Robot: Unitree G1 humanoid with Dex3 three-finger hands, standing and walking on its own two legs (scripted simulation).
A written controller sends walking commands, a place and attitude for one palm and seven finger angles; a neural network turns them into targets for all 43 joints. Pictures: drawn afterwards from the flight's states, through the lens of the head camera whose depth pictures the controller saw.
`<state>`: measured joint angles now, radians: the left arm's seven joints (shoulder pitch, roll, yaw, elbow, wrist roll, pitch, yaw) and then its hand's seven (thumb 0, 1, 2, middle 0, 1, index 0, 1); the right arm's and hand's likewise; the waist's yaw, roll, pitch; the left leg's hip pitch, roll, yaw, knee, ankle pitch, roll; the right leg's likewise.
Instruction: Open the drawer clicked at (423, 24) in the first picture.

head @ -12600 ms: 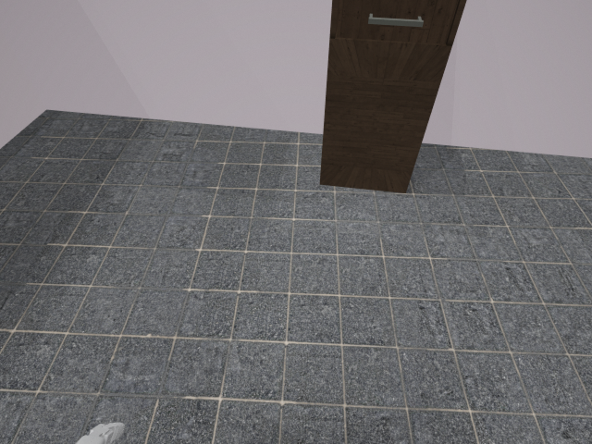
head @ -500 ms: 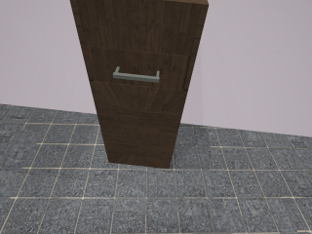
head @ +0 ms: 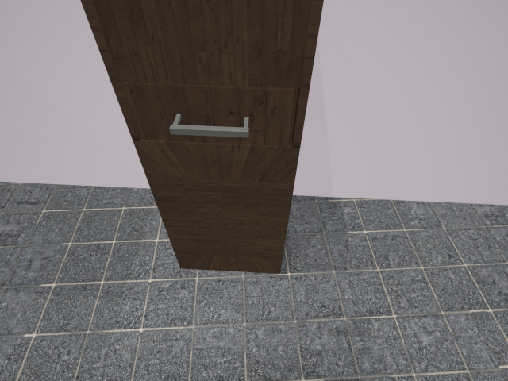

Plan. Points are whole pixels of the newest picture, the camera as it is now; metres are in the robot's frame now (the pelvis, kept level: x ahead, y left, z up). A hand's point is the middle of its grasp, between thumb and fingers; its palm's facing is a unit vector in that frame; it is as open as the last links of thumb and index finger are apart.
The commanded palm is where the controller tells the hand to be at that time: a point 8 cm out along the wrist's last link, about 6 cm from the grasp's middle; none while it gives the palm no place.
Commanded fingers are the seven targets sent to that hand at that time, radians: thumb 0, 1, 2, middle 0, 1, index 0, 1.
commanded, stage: come to a stop and stand still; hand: left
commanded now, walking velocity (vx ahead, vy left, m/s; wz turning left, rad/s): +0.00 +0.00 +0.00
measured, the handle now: (210, 125) +0.64 +0.14 +0.04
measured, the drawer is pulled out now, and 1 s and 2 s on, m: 0.00 0.00 0.00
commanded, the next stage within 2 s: look again from close up in 0.38 s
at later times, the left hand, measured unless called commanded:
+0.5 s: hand out of the picture +0.00 +0.14 -0.17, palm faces +0.04 -0.98 -0.18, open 7.4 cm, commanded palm none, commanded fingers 0.00 0.90 0.90 -0.20 -0.30 -0.20 -0.30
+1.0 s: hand out of the picture -0.01 +0.15 -0.17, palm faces +0.04 -0.98 -0.17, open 7.4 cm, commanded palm none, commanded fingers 0.00 0.90 0.90 -0.20 -0.30 -0.20 -0.30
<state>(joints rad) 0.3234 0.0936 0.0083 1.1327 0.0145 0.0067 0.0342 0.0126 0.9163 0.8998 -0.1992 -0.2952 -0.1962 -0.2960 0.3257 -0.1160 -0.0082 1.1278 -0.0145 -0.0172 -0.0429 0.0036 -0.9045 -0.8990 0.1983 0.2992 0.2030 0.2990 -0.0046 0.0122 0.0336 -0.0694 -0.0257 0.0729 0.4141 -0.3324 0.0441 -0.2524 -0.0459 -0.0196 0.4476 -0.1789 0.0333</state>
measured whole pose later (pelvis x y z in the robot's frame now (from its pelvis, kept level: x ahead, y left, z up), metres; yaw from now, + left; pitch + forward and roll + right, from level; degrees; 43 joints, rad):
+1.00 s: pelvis +0.00 -0.02 +0.00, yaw +0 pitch -1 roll -1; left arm 0.29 0.14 0.01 1.13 0.01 0.00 0.03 0.01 0.92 0.90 -0.20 -0.30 -0.20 -0.30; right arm 0.33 -0.14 0.00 1.15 -0.02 -0.02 -0.04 0.00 -0.90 -0.90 0.20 0.30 0.20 0.30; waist 0.00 0.01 0.03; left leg -0.05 0.01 0.06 0.39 -0.32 0.02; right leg -0.22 -0.02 -0.04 0.41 -0.17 0.01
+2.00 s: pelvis +0.17 -0.03 +0.00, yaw -3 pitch +1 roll -1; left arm 0.15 0.21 0.07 0.97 0.03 0.05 0.02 0.01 0.91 0.90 -0.20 -0.29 -0.19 -0.30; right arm 0.22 -0.13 -0.05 1.06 -0.03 0.01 -0.05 0.00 -0.92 -0.90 0.20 0.30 0.21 0.30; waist -0.02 -0.01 0.13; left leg -0.20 0.09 0.17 0.47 -0.28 0.00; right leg -0.45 -0.03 -0.03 0.84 -0.36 0.02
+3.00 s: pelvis +0.11 +0.01 +0.00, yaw -2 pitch -1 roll +0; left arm 0.26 0.14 0.00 1.13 0.01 0.01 0.04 0.01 0.92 0.90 -0.20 -0.30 -0.20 -0.30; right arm 0.27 -0.15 -0.01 1.13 -0.01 0.00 -0.03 0.00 -0.92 -0.90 0.20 0.30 0.20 0.30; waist -0.01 0.02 0.02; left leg -0.16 -0.03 0.10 0.39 -0.22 0.05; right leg -0.14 -0.03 -0.04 0.42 -0.27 0.00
